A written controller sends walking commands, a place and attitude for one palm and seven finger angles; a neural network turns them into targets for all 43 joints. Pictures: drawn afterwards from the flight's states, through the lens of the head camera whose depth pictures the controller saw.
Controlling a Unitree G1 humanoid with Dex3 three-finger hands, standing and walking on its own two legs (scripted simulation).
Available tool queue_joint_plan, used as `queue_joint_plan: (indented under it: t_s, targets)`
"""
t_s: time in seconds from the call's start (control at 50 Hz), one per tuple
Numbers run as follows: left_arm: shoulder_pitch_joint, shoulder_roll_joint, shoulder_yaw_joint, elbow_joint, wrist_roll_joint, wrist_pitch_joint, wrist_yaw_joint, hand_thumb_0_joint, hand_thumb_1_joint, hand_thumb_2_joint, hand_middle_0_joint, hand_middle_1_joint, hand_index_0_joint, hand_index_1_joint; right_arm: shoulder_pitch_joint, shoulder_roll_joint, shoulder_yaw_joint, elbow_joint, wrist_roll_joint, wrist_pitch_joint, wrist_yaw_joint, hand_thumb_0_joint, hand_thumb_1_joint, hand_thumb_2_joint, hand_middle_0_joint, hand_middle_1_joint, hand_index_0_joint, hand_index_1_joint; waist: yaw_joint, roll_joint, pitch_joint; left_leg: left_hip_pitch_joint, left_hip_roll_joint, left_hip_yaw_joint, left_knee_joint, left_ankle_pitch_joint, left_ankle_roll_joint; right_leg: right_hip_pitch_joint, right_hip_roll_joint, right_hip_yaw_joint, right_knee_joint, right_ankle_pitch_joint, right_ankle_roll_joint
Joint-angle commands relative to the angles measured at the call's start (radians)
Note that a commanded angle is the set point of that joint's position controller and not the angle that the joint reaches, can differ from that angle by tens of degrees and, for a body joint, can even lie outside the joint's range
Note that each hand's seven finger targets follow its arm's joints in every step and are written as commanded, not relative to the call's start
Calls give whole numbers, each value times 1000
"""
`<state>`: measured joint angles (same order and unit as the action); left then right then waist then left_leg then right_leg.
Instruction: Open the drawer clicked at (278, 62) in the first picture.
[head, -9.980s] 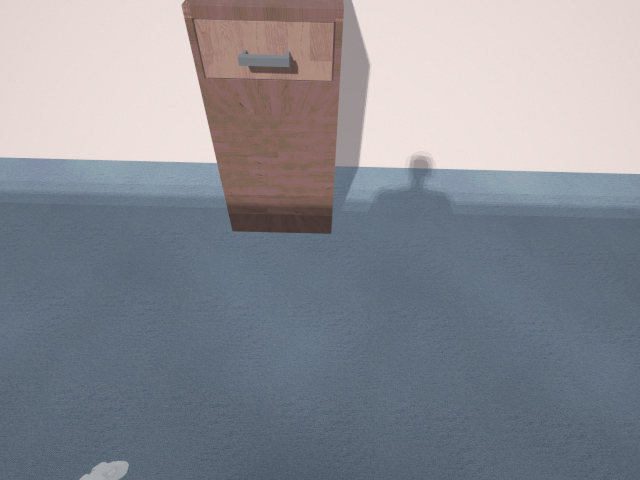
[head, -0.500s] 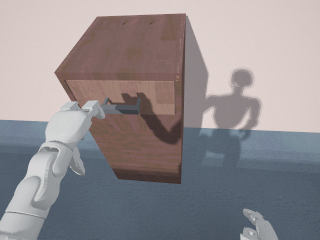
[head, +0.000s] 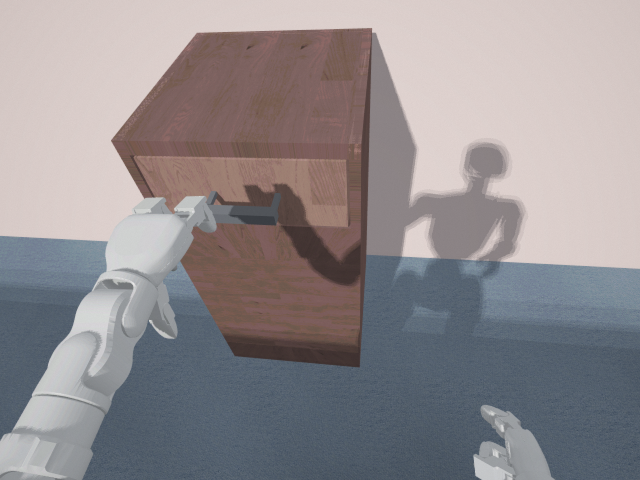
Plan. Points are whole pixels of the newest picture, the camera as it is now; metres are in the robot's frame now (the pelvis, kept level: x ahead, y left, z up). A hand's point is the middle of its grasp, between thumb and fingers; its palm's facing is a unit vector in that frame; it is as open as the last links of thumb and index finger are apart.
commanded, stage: move the hooked fingers above the handle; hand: left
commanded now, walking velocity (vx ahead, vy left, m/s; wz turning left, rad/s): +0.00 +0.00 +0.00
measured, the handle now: (241, 206) +0.54 +0.23 -0.01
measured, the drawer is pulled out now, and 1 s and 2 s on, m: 0.00 0.00 0.00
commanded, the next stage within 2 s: none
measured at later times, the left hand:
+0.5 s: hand (197, 238) +0.39 +0.24 +0.07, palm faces -0.01 -0.04 -1.00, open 13.8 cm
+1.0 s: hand (217, 214) +0.46 +0.23 +0.06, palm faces -0.04 -0.02 -1.00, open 13.8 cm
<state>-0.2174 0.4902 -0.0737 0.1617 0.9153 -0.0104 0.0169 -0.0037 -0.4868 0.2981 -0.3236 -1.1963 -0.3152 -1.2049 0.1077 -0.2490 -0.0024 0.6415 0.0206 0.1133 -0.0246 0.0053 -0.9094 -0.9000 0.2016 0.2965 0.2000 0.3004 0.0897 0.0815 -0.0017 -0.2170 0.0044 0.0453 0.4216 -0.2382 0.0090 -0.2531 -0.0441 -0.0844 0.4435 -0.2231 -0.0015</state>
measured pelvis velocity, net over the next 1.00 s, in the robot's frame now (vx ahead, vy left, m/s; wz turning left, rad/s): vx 0.01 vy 0.01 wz -0.03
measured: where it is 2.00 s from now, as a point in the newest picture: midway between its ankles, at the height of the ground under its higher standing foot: outside the picture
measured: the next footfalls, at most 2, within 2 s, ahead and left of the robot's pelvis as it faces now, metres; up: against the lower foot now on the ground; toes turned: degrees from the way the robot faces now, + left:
none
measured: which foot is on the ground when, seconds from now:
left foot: down 0.00-1.00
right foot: down 0.00-1.00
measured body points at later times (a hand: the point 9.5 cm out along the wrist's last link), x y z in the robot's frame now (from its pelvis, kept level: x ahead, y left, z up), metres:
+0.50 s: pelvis +0.01 +0.01 -0.01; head +0.05 -0.02 +0.44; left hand +0.39 +0.24 +0.13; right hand +0.12 -0.25 -0.14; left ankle -0.01 +0.11 -0.74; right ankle +0.00 -0.12 -0.74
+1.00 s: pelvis +0.01 +0.01 -0.01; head +0.08 -0.01 +0.43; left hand +0.45 +0.23 +0.11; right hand +0.09 -0.26 -0.15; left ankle -0.01 +0.11 -0.74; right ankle +0.00 -0.12 -0.74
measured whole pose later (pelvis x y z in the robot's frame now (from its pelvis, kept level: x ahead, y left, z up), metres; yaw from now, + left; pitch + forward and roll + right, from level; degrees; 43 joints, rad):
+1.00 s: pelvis +0.01 +0.01 -0.01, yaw -2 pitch +11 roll +0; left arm -0.67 0.49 -0.05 0.78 1.03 -0.11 0.14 0.00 -0.48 0.30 -0.32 -1.20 -0.31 -1.20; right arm 0.28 -0.25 -0.06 0.68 0.02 0.13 -0.03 0.00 -0.91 -0.90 0.20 0.30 0.20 0.30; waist -0.01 0.05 -0.08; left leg -0.45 0.02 0.07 0.58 -0.32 0.02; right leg -0.49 -0.04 -0.06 0.58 -0.28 0.01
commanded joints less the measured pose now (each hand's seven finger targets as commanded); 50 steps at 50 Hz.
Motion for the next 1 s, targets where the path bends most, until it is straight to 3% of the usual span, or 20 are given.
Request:
queue_joint_plan:
  t_s: [0.0, 0.02, 0.06, 0.1, 0.14, 0.16, 0.26, 0.32, 0.38, 0.46, 0.52, 0.56, 0.62, 0.66, 0.76, 0.82, 0.88, 0.98]
  targets:
    - [-412, 202, 117, -136, 6, -28, 51, 0, -500, 300, -300, -1200, -300, -1200, -62, -114, -42, -129, -3, -46, -16, 0, -900, -900, 200, 300, 200, 300, -38, -64, -259, 33, -38, -8, -31, 223, 16, 108, 45, 46, -38, 162, -28]
    - [-420, 223, 134, -112, 14, -33, 55, 0, -500, 300, -300, -1200, -300, -1200, -52, -115, -43, -123, -3, -47, -17, 0, -900, -900, 200, 300, 200, 300, -33, -68, -265, 25, -37, -10, -30, 226, 16, 109, 45, 45, -31, 162, -30]
    - [-455, 197, 104, -106, 19, -36, 62, 0, -500, 300, -300, -1200, -300, -1200, -43, -114, -47, -124, -3, -47, -16, 0, -900, -900, 200, 300, 200, 300, -37, -57, -282, 33, -38, -8, -21, 248, 17, 103, 45, 44, -22, 188, -31]
    - [-452, 239, 147, -51, 22, -32, 69, 0, -500, 300, -300, -1200, -300, -1200, -26, -122, -51, -117, -3, -45, -17, 0, -900, -900, 200, 300, 200, 300, -31, -70, -300, 18, -39, -9, -13, 263, 17, 120, 46, 48, -15, 207, -32]
    - [-471, 244, 150, -18, 27, -31, 74, 0, -500, 300, -300, -1200, -300, -1200, -17, -123, -52, -113, 0, -41, -18, 0, -900, -900, 200, 300, 200, 300, -33, -73, -297, -2, -38, -5, -11, 263, 18, 117, 45, 47, -7, 216, -32]
    - [-477, 219, 127, -13, 24, -31, 75, 0, -500, 300, -300, -1200, -300, -1200, -14, -121, -53, -118, 2, -40, -17, 0, -900, -900, 200, 300, 200, 300, -34, -66, -301, 0, -39, -5, -8, 271, 19, 113, 45, 47, -3, 225, -33]
    - [-477, 257, 166, 13, 28, -38, 86, 0, -500, 300, -300, -1200, -300, -1200, 18, -129, -66, -118, 1, -36, -15, 0, -900, -900, 200, 300, 200, 300, -26, -64, -354, -7, -35, -5, 10, 325, 22, 132, 47, 49, 24, 278, -35]
    - [-481, 255, 165, 56, 29, -37, 87, 0, -500, 300, -300, -1200, -300, -1200, 36, -137, -71, -114, 5, -31, -15, 0, -900, -900, 200, 300, 200, 300, -37, -97, -334, -30, -32, -4, 14, 315, 24, 115, 50, 47, 27, 274, -33]
    - [-529, 229, 131, 58, 35, -46, 91, 0, -500, 300, -300, -1200, -300, -1200, 53, -136, -77, -112, 6, -32, -15, 0, -900, -900, 200, 300, 200, 300, -49, -73, -346, -16, -32, -8, 27, 324, 26, 83, 52, 46, 37, 269, -35]
    - [-583, 239, 137, 73, 45, -60, 110, 0, -500, 300, -300, -1200, -300, -1200, 85, -137, -88, -99, 4, -35, -15, 0, -900, -900, 200, 300, 200, 300, -58, -45, -380, 7, -30, -12, 51, 352, 25, 55, 57, 47, 51, 274, -38]
    - [-637, 218, 115, 148, 52, -56, 121, 0, -500, 300, -300, -1200, -300, -1200, 102, -139, -87, -86, 7, -32, -18, 0, -900, -900, 200, 300, 200, 300, -75, -82, -350, -18, -28, -14, 54, 321, 27, 23, 59, 42, 52, 251, -37]
    - [-672, 262, 148, 194, 67, -54, 132, 0, -500, 300, -300, -1200, -300, -1200, 113, -143, -88, -74, 5, -29, -20, 0, -900, -900, 200, 300, 200, 300, -70, -64, -370, -26, -29, -11, 61, 326, 25, 24, 60, 45, 62, 259, -39]
    - [-721, 263, 141, 240, 78, -57, 138, 0, -500, 300, -300, -1200, -300, -1200, 126, -140, -88, -76, 5, -27, -21, 0, -900, -900, 200, 300, 200, 300, -74, -62, -399, -37, -31, -12, 71, 329, 27, 29, 59, 45, 74, 263, -40]
    - [-759, 226, 104, 258, 83, -61, 141, 0, -500, 300, -300, -1200, -300, -1200, 138, -137, -91, -71, 3, -26, -20, 0, -900, -900, 200, 300, 200, 300, -87, -43, -407, -20, -28, -11, 82, 343, 26, -1, 60, 43, 80, 268, -40]
    - [-789, 237, 112, 360, 89, -67, 137, 0, -500, 300, -300, -1200, -300, -1200, 166, -143, -93, -68, -1, -18, -18, 0, -900, -900, 200, 300, 200, 300, -96, -83, -406, -55, -27, -7, 102, 358, 30, -4, 61, 45, 95, 302, -37]
    - [-825, 249, 118, 384, 98, -82, 140, 0, -500, 300, -300, -1200, -300, -1200, 185, -144, -96, -67, -2, -13, -17, 0, -900, -900, 200, 300, 200, 300, -95, -55, -429, -62, -26, -11, 113, 374, 29, -16, 61, 47, 107, 302, -39]
    - [-858, 278, 143, 412, 106, -97, 153, 0, -500, 300, -300, -1200, -300, -1200, 207, -147, -100, -59, -7, -9, -18, 0, -900, -900, 200, 300, 200, 300, -102, -74, -452, -74, -25, -10, 125, 381, 31, -15, 63, 50, 118, 321, -38]
    - [-905, 265, 128, 463, 111, -107, 178, 0, -500, 300, -300, -1200, -300, -1200, 237, -150, -108, -44, -10, -6, -15, 0, -900, -900, 200, 300, 200, 300, -125, -68, -446, -92, -24, -9, 141, 366, 32, -52, 65, 50, 123, 309, -35]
